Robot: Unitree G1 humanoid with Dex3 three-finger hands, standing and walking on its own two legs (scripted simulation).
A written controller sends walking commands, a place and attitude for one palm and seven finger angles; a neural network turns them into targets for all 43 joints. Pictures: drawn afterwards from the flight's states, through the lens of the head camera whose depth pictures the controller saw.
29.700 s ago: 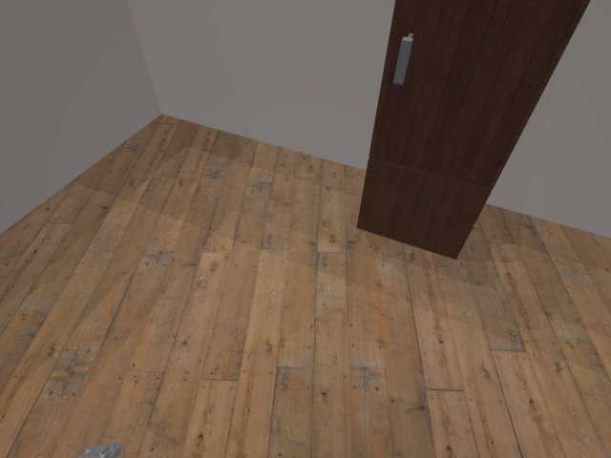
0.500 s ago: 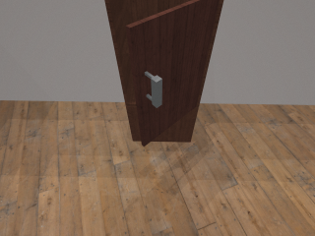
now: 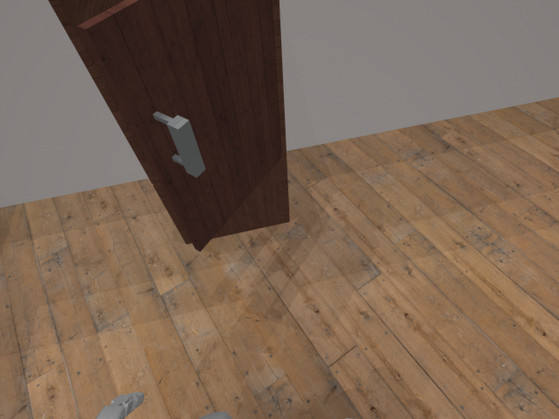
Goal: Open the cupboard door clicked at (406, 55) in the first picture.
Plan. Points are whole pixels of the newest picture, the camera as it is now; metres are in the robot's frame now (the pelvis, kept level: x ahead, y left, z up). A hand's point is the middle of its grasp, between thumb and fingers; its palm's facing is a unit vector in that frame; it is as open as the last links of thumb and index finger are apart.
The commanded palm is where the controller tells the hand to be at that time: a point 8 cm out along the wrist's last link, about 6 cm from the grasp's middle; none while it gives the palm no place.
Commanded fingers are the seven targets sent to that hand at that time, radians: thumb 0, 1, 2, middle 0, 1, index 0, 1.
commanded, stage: walk to a spot facing it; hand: left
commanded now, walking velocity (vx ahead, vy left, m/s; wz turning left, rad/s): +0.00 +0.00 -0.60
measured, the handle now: (178, 143) +0.54 +0.22 +0.04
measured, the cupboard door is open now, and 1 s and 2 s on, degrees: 44 44 44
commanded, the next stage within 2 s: none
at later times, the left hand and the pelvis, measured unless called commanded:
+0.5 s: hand (178, 405) +0.15 +0.19 -0.16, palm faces -0.23 -0.95 -0.19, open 7.4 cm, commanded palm none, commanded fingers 0.00 0.90 0.90 -0.20 -0.30 -0.20 -0.30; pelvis +0.02 +0.01 +0.02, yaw -18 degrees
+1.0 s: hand (248, 363) +0.22 +0.08 -0.15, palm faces -0.56 -0.79 -0.23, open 7.4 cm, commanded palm none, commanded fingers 0.00 0.90 0.90 -0.20 -0.30 -0.20 -0.30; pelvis +0.03 -0.03 +0.01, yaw -36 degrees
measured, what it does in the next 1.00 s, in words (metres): steps on the spot, turning right: left foot, then right foot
